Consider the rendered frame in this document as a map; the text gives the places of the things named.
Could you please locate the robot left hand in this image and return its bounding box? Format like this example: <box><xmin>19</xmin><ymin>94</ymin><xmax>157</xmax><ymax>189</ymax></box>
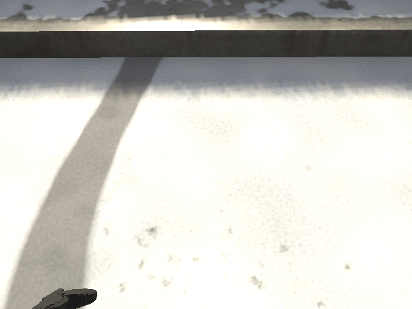
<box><xmin>32</xmin><ymin>288</ymin><xmax>97</xmax><ymax>309</ymax></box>

